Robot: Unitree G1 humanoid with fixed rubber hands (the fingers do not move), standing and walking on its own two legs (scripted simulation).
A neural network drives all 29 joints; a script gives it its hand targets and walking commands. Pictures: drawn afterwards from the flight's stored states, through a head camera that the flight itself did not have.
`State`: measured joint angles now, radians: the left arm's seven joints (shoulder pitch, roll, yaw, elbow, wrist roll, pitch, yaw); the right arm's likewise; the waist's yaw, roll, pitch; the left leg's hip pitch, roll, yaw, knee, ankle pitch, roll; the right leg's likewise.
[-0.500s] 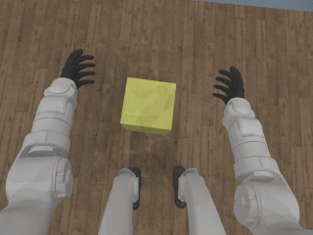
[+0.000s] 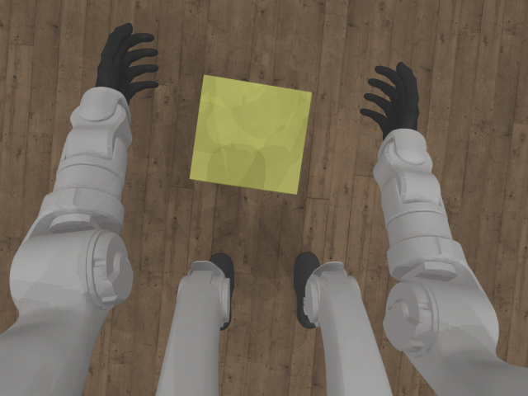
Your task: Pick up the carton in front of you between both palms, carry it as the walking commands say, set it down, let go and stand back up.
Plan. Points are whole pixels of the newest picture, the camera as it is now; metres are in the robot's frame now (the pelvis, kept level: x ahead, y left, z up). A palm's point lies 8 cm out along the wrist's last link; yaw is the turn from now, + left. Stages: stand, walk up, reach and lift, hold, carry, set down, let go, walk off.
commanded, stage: reach and lift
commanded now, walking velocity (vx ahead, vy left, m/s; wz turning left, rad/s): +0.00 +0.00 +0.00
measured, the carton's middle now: (250, 144) +0.49 +0.04 -0.46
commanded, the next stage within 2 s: none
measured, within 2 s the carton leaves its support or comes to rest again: leaves its support in 1.38 s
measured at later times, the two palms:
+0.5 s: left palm (162, 127) +0.50 +0.22 -0.36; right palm (345, 150) +0.47 -0.15 -0.36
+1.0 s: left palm (173, 129) +0.50 +0.20 -0.38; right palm (338, 146) +0.48 -0.14 -0.38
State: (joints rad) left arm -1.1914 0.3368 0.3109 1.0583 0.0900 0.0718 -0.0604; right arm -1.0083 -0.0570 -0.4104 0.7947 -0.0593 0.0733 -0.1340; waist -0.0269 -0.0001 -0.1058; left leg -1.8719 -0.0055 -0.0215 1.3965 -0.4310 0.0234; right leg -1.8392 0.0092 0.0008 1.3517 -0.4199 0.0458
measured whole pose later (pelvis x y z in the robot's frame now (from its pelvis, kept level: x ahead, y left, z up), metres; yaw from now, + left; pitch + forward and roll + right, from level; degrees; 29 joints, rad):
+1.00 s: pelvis -0.05 -0.01 -0.21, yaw -1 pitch +36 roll -4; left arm -1.54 0.48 -0.07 1.27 -0.23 0.04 0.02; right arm -1.43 -0.21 -0.17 1.13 0.22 0.03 -0.20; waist -0.01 -0.05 0.36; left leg -2.27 0.01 -0.04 2.19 -0.56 0.02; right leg -2.24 0.04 -0.01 2.14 -0.54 0.06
